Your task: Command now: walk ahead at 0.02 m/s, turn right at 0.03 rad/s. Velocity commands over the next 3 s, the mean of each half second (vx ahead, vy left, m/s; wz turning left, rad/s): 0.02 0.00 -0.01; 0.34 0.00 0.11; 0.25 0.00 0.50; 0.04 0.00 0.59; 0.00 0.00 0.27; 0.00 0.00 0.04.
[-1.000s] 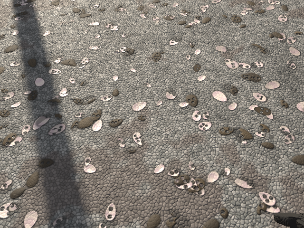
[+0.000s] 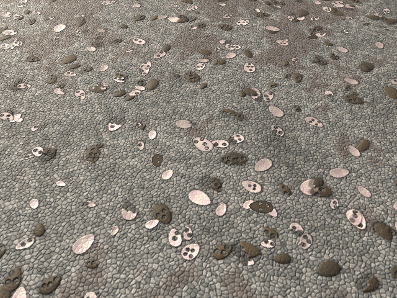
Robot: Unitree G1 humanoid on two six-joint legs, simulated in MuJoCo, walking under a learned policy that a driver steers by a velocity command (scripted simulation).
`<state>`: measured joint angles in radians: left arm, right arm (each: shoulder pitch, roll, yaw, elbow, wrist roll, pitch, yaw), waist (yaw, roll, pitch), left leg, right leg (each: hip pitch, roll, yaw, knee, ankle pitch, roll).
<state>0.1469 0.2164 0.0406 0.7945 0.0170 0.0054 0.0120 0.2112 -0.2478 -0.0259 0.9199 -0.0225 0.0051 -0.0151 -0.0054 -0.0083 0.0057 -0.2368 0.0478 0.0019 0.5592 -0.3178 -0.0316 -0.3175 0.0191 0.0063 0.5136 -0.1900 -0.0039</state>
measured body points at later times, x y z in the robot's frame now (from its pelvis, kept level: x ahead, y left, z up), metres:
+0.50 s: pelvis +0.03 +0.02 +0.00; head +0.03 +0.02 +0.45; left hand +0.11 +0.28 -0.14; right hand +0.08 -0.24 -0.14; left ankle -0.01 +0.14 -0.73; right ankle +0.05 -0.12 -0.73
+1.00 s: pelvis +0.19 -0.02 +0.01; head +0.20 -0.02 +0.46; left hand +0.11 +0.22 -0.14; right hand +0.36 -0.26 -0.12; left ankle +0.34 +0.15 -0.67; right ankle +0.07 -0.11 -0.73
